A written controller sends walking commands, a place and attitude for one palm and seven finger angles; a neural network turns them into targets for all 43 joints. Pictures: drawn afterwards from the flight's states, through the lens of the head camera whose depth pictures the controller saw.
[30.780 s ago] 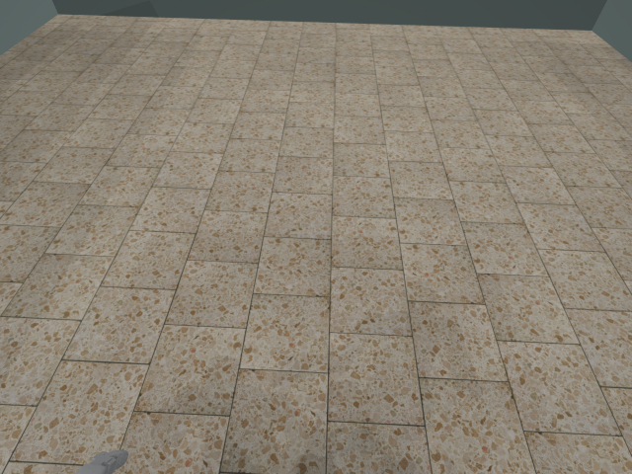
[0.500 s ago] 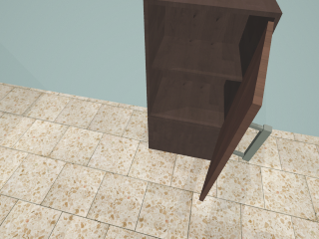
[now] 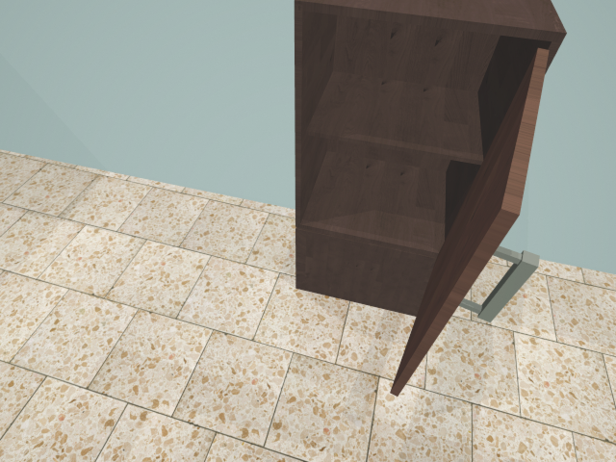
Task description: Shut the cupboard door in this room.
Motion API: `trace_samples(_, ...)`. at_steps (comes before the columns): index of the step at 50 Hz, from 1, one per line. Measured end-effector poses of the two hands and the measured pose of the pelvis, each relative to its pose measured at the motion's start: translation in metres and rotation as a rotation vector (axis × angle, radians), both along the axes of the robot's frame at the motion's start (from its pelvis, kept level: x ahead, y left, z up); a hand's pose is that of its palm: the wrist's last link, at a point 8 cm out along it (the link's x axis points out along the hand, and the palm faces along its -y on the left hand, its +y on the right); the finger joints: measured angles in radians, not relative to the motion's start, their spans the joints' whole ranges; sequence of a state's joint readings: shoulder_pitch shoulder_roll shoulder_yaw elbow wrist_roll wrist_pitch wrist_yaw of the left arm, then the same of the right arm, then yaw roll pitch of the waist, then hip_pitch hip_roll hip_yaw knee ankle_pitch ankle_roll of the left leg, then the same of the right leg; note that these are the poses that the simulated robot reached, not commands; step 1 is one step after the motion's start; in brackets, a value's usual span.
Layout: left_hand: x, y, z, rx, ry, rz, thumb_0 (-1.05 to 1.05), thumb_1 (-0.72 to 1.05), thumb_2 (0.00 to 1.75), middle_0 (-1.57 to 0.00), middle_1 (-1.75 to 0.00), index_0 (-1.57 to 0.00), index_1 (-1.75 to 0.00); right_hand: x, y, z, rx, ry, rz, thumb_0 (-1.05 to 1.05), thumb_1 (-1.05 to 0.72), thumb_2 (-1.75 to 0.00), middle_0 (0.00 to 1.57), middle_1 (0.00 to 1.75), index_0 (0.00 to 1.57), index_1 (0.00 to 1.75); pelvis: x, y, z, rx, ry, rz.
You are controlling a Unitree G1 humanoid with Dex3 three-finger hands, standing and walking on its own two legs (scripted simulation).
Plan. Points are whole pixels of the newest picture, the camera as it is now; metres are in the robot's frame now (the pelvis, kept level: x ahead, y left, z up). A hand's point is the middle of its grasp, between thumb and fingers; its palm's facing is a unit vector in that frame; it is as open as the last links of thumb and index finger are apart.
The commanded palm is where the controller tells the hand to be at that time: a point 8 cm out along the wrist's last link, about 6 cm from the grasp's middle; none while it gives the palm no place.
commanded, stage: turn or walk to find it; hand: left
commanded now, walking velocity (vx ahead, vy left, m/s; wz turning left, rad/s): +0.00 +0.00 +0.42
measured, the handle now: (490, 284) +0.36 -0.23 +0.04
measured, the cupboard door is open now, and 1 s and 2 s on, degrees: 77 77 77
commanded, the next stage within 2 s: stand and wait in 0.14 s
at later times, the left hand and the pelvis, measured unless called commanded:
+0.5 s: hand out of the picture +0.03 +0.20 -0.17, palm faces -0.02 -0.96 -0.27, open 7.4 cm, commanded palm none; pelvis +0.00 -0.01 +0.00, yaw -2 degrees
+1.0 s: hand out of the picture +0.07 +0.20 -0.17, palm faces -0.13 -0.95 -0.29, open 7.4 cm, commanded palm none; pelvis -0.01 -0.02 -0.01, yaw -7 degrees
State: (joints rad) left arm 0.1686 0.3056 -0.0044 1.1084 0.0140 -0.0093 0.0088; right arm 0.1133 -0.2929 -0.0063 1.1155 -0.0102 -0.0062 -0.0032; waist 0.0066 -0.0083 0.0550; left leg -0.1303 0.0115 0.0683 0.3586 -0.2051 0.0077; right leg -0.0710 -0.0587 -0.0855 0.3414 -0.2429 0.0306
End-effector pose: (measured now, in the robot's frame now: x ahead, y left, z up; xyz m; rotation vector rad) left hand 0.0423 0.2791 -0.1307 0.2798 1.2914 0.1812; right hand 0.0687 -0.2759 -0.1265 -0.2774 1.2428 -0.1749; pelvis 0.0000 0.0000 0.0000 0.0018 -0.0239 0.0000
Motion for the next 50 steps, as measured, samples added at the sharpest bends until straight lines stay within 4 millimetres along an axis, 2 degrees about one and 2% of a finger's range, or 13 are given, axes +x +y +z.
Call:
trace_samples(4,0.007,0.003,0.001,0.018,-0.014,0.013,0.01,0.90,0.90,-0.20,-0.29,-0.20,-0.30,0.000,-0.004,-0.001,-0.011,0.012,0.006,0.01,-0.90,-0.90,0.20,0.30,0.20,0.30,0.000,-0.001,-0.001,0.002,0.010,0.015)
trace_samples(8,0.008,-0.002,0.000,0.018,-0.021,0.031,0.01,0.90,0.90,-0.20,-0.29,-0.20,-0.30,-0.004,-0.001,-0.008,0.005,0.043,0.016,0.01,-0.90,-0.90,0.20,0.30,0.20,0.30,-0.001,-0.003,-0.004,0.004,0.021,0.035)
trace_samples(17,-0.013,-0.025,-0.007,-0.023,0.012,0.052,0.01,0.90,0.90,-0.20,-0.29,-0.20,-0.30,-0.009,0.020,-0.021,0.077,0.066,0.024,0.01,-0.90,-0.90,0.20,0.30,0.20,0.30,0.001,-0.009,-0.006,0.004,0.008,0.036)
trace_samples(23,-0.018,-0.030,-0.008,-0.029,0.049,0.036,0.01,0.90,0.90,-0.20,-0.29,-0.20,-0.30,-0.008,0.014,-0.016,0.060,0.019,-0.021,0.01,-0.90,-0.90,0.20,0.30,0.20,0.30,0.001,-0.012,-0.004,0.000,0.001,-0.015)
trace_samples(27,-0.017,-0.035,-0.011,-0.038,0.070,0.012,0.01,0.90,0.90,-0.20,-0.29,-0.20,-0.30,-0.018,0.009,-0.015,0.048,0.016,-0.061,0.01,-0.90,-0.90,0.20,0.30,0.20,0.30,-0.001,-0.013,-0.005,-0.001,0.003,-0.042)
trace_samples(34,-0.001,-0.038,-0.011,-0.058,0.028,-0.017,0.01,0.90,0.90,-0.20,-0.29,-0.20,-0.30,-0.047,0.000,-0.011,0.031,0.088,-0.082,0.01,-0.90,-0.90,0.20,0.30,0.20,0.30,0.000,-0.014,-0.002,-0.001,0.002,-0.030)
trace_samples(41,0.022,-0.024,-0.004,-0.017,-0.016,-0.042,0.01,0.90,0.90,-0.20,-0.29,-0.20,-0.30,-0.052,-0.016,-0.005,-0.020,0.080,-0.109,0.01,-0.90,-0.90,0.20,0.30,0.20,0.30,-0.001,-0.013,-0.002,0.000,0.005,-0.060)
trace_samples(45,0.029,-0.024,-0.006,-0.009,-0.001,-0.071,0.01,0.90,0.90,-0.20,-0.29,-0.20,-0.30,-0.053,-0.013,-0.010,-0.010,0.056,-0.139,0.01,-0.91,-0.90,0.20,0.30,0.20,0.30,-0.004,-0.013,-0.005,0.004,0.011,-0.094)
trace_samples(50,0.033,-0.034,-0.008,-0.015,0.005,-0.106,0.01,0.90,0.90,-0.20,-0.29,-0.20,-0.30,-0.061,-0.003,-0.020,0.034,0.057,-0.164,0.01,-0.91,-0.90,0.20,0.30,0.20,0.30,-0.007,-0.016,-0.009,0.006,0.017,-0.114)
